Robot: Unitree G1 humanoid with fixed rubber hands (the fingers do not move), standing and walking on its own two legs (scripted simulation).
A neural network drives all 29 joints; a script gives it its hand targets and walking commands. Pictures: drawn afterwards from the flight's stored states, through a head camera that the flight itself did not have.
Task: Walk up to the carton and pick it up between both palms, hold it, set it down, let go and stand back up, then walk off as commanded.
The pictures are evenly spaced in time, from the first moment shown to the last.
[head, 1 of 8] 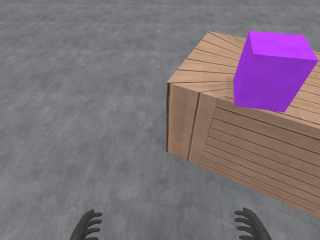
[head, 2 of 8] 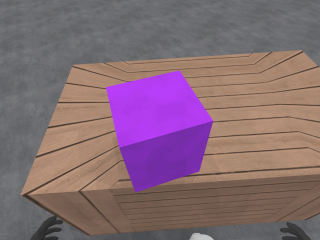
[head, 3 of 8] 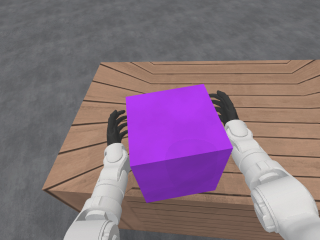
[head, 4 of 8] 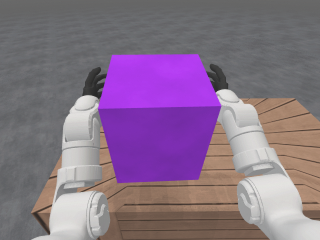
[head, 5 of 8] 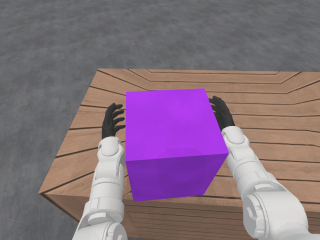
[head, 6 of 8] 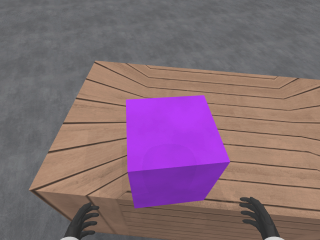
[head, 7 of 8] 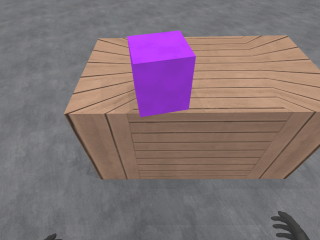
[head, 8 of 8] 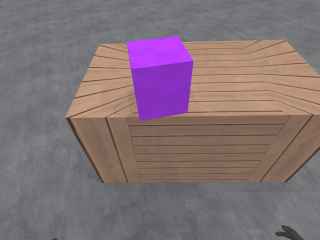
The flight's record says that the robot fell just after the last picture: no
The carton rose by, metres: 0.20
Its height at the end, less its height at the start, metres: +0.00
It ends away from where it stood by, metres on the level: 0.02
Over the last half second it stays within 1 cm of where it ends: yes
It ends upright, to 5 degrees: yes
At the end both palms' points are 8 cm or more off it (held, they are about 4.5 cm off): yes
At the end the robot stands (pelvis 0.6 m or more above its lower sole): yes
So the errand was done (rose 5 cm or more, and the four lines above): yes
